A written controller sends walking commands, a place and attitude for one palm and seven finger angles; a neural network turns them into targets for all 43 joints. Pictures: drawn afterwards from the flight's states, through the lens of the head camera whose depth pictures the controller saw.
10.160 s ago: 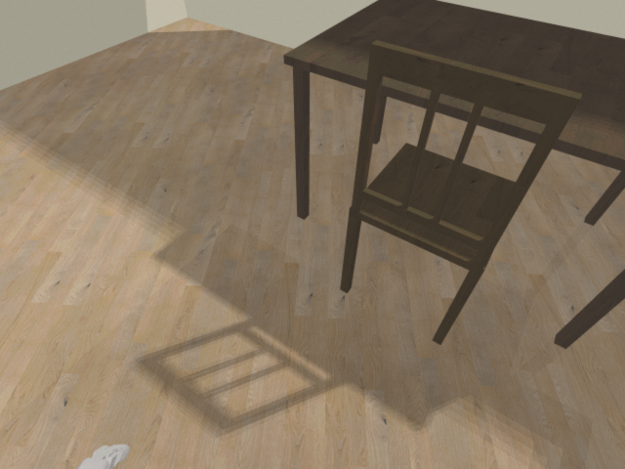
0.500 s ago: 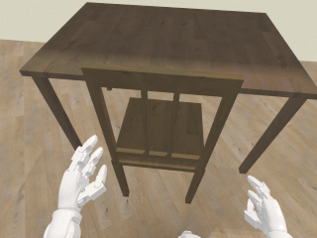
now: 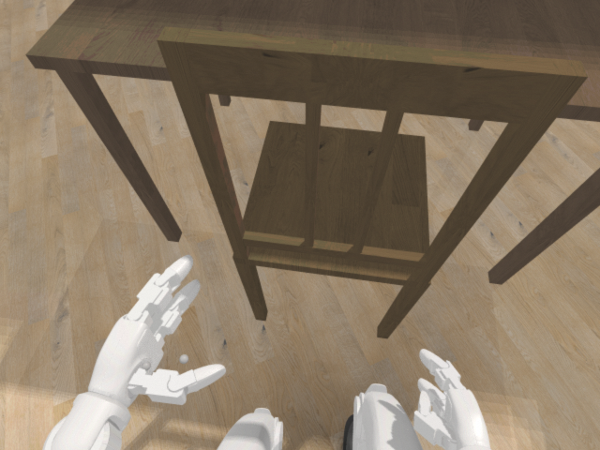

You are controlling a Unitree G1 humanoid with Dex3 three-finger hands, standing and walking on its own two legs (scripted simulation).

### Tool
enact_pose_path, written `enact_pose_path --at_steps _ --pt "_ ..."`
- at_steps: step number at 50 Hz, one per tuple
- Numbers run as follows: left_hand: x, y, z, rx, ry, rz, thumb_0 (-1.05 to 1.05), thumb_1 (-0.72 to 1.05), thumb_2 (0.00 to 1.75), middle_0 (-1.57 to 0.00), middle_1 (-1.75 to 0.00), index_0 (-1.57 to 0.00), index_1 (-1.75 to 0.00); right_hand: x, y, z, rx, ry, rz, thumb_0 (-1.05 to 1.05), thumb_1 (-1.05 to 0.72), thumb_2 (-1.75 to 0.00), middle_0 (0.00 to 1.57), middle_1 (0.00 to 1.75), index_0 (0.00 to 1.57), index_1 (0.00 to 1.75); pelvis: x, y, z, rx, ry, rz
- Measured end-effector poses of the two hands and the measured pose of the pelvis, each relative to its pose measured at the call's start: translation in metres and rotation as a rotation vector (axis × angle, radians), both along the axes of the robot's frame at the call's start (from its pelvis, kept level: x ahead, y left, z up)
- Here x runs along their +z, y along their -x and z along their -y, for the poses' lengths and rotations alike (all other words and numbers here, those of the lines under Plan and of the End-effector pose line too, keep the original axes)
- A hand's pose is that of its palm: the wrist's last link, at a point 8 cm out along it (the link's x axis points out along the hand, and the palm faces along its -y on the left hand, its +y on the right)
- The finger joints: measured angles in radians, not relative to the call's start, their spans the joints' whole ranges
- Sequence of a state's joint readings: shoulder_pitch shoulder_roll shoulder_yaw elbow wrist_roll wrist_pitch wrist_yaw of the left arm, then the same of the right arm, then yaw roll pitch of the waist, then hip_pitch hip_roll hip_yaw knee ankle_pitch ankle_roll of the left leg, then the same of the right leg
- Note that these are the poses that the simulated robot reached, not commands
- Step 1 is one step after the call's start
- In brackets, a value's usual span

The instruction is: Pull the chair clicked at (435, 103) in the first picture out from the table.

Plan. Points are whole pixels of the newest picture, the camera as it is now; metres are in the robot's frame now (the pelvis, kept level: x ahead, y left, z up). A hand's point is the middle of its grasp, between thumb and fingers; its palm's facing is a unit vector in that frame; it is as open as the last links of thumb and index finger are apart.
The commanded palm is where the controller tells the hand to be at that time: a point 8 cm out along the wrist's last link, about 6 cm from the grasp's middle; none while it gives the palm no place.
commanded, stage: raise the hand toward the chair's back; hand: left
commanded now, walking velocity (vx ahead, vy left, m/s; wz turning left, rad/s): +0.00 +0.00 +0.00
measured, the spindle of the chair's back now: (311, 189) +0.47 +0.01 +0.02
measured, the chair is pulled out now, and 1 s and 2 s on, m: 0.00 0.00 0.00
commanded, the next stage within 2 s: aim the fingers beside a spindle in 1.28 s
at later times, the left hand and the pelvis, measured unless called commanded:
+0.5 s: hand (131, 326) +0.25 +0.20 +0.07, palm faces -0.02 -1.00 -0.08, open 16.5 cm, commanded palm +0.22 +0.25 +0.06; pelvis +0.02 +0.00 +0.02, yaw +1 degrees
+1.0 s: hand (142, 314) +0.27 +0.19 +0.06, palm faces -0.13 -0.99 -0.05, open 16.9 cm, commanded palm +0.24 +0.25 +0.06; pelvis +0.02 -0.01 +0.03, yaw +0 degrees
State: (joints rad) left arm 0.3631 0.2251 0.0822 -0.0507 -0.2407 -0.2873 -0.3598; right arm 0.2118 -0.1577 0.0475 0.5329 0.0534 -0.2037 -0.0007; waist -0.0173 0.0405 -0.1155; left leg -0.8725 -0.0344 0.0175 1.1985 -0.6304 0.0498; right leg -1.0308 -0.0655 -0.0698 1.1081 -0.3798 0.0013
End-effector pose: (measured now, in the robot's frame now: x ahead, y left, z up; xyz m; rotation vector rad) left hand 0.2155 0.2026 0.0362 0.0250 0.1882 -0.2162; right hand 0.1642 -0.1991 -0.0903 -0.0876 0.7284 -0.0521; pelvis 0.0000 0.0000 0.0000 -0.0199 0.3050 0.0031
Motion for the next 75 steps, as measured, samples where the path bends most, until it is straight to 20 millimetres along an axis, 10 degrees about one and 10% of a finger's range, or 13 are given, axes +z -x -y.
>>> enact_pose_path --at_steps 13,26,45,75 --pt "0.005 0.007 -0.031 0.129 -0.039 0.118 0.0 -0.16 0.44 -0.09 -0.14 -0.09 -0.13 0.032 -0.023 0.051 0.022 0.215 0.054 0.01 -0.9 -0.9 0.21 0.3 0.2 0.3 0.0 -0.011 -0.002 0.024 0.022 -0.016" --pt "0.033 -0.016 -0.05 0.19 -0.061 0.145 0.0 -0.43 0.33 -0.07 -0.1 -0.07 -0.09 0.053 -0.053 0.028 0.046 0.144 0.125 0.01 -0.9 -0.9 0.21 0.3 0.2 0.3 0.017 -0.025 0.003 0.031 0.026 0.003" --pt "0.026 -0.042 -0.058 0.138 -0.046 0.095 -0.01 -0.5 0.3 -0.06 -0.08 -0.06 -0.08 0.041 -0.017 0.053 0.006 0.171 0.004 0.01 -0.9 -0.9 0.21 0.3 0.21 0.3 0.022 -0.025 0.007 0.022 0.019 0.008" --pt "0.027 -0.024 -0.051 0.147 -0.034 0.133 -0.01 -0.5 0.3 -0.06 -0.08 -0.06 -0.08 0.044 -0.013 0.05 0.045 0.157 0.068 0.01 -0.9 -0.9 0.21 0.3 0.21 0.3 0.02 -0.009 0.012 0.025 0.008 0.033"
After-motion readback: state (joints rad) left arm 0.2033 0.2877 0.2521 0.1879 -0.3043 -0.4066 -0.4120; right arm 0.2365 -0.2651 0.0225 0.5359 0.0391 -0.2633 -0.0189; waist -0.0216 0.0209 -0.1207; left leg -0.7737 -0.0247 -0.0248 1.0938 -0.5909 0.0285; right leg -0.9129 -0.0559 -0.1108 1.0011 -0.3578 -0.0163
